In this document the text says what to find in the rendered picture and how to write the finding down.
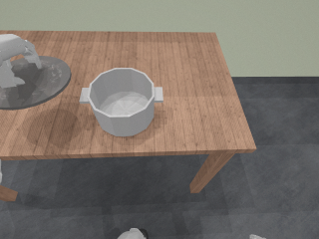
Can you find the lid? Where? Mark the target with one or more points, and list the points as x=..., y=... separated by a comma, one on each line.
x=53, y=77

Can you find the table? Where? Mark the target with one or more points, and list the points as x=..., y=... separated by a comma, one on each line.
x=200, y=114

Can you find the robot left foot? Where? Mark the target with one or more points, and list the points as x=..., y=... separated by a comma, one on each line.
x=145, y=233

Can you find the pot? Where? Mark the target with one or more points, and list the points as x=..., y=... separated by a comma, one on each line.
x=123, y=100

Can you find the knob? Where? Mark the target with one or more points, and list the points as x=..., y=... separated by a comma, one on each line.
x=24, y=71

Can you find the robot left hand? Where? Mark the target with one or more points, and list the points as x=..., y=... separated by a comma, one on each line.
x=10, y=46

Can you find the left robot shin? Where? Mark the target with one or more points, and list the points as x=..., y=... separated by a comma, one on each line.
x=136, y=229

